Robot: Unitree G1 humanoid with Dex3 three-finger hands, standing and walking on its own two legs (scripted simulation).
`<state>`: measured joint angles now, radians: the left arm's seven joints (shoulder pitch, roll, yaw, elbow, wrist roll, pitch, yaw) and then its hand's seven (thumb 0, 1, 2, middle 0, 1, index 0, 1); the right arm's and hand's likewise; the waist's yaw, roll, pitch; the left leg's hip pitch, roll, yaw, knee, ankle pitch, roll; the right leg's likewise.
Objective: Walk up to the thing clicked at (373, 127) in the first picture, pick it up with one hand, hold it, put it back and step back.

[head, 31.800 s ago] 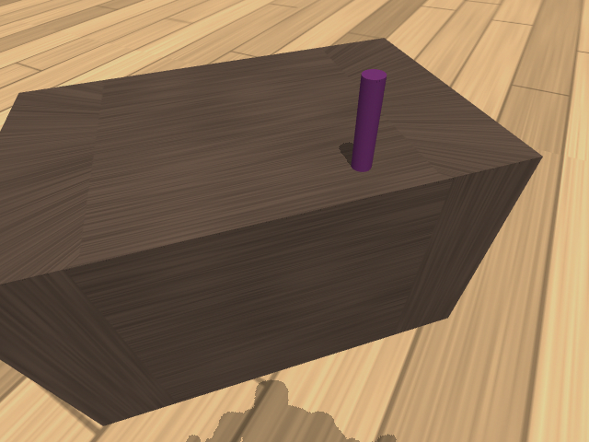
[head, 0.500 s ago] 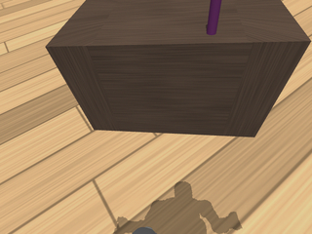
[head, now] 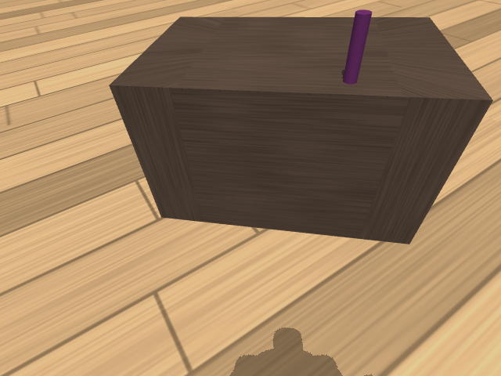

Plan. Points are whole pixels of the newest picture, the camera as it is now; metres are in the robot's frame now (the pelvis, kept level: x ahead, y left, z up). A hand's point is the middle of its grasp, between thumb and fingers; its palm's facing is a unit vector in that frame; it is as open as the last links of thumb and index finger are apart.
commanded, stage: step back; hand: right
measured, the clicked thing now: (356, 49) +1.06 -0.26 +0.09
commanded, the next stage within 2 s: stand in 0.54 s
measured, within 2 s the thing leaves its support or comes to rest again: neither
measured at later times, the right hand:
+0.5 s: hand out of the picture +0.14 -0.23 -0.16, palm faces +0.01 +0.94 -0.33, open 7.4 cm
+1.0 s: hand out of the picture +0.14 -0.23 -0.13, palm faces +0.00 +0.94 -0.34, open 7.4 cm
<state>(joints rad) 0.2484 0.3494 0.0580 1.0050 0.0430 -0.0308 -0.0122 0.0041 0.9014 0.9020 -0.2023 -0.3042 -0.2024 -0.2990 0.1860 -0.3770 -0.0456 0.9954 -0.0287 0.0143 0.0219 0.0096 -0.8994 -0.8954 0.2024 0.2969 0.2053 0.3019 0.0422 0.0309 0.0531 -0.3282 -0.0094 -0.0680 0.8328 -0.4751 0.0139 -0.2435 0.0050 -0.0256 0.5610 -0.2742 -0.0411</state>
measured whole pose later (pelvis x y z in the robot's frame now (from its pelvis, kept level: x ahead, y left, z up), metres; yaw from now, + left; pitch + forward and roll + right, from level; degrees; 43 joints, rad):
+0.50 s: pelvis +0.06 +0.03 +0.00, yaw -1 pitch -2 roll +0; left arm 0.10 0.37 0.03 1.03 0.01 -0.03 0.00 0.00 0.90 0.90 -0.20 -0.30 -0.20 -0.30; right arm 0.12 -0.34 -0.03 1.06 -0.02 -0.02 0.00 0.01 -0.90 -0.90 0.20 0.30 0.20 0.30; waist 0.00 0.01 0.07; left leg -0.20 0.02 0.02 0.58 -0.35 -0.01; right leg -0.23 -0.02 0.01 0.58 -0.32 0.02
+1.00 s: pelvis +0.04 +0.02 +0.02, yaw -1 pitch -3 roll +0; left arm 0.06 0.34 0.00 1.13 0.01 -0.02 -0.01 0.00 0.90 0.90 -0.20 -0.30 -0.20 -0.30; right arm 0.06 -0.35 -0.01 1.13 -0.01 -0.02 0.01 0.01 -0.90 -0.90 0.20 0.30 0.20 0.30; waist 0.00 0.00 0.07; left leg -0.08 0.02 0.02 0.32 -0.19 -0.02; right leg -0.10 -0.02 0.00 0.33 -0.17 0.01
